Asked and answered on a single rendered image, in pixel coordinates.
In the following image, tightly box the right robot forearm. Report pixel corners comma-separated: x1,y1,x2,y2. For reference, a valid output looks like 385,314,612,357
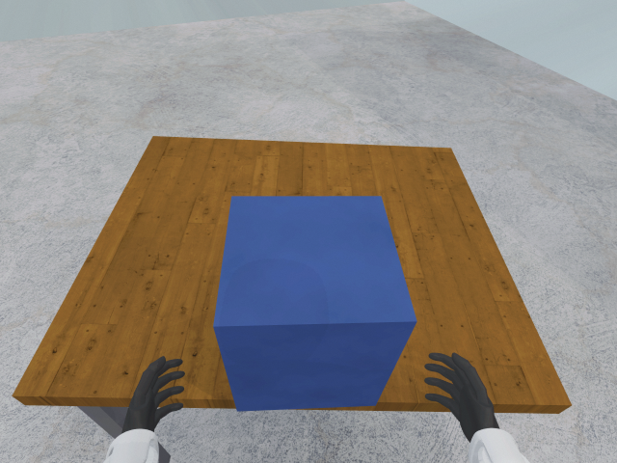
469,428,530,463

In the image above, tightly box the left robot hand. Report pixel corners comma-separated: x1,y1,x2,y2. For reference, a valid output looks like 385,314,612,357
121,356,185,434

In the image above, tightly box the right robot hand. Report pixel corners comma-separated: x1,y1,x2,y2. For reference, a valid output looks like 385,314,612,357
424,353,500,442

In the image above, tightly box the carton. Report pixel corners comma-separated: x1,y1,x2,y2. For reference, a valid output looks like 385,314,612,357
213,196,417,412

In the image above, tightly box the table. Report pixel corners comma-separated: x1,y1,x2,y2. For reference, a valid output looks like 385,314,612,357
12,136,572,463

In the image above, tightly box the left robot forearm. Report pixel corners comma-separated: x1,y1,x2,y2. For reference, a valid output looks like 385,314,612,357
103,429,159,463

